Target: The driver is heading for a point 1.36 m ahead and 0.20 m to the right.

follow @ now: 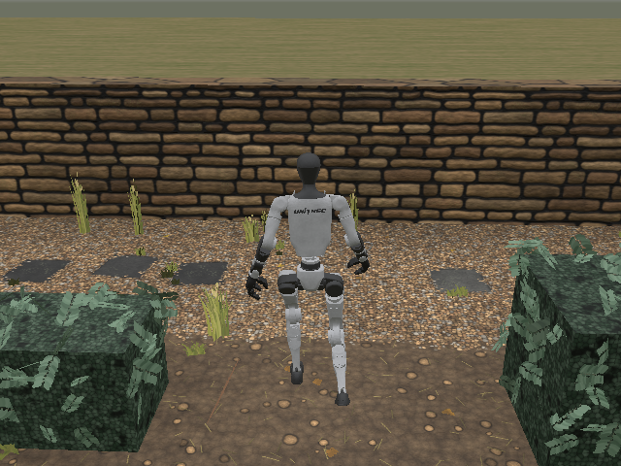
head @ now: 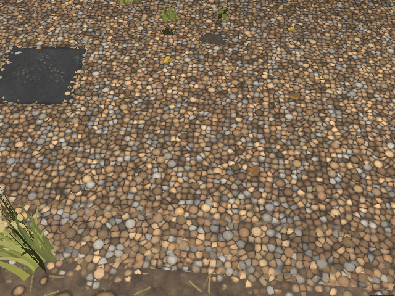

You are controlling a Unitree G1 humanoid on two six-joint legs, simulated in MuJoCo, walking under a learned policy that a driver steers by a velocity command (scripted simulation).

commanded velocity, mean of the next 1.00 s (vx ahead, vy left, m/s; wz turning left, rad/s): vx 0.97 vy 0.00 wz -0.49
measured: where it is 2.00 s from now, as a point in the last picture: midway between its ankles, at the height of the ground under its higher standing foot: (294, 77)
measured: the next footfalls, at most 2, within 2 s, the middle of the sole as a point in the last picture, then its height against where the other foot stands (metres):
right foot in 0.42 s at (212, 239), level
left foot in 0.84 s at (176, 142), level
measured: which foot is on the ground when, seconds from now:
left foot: down 0.00-0.44, up 0.46-0.82, down 0.84-1.00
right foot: up 0.00-0.40, down 0.42-0.84, up 0.86-1.00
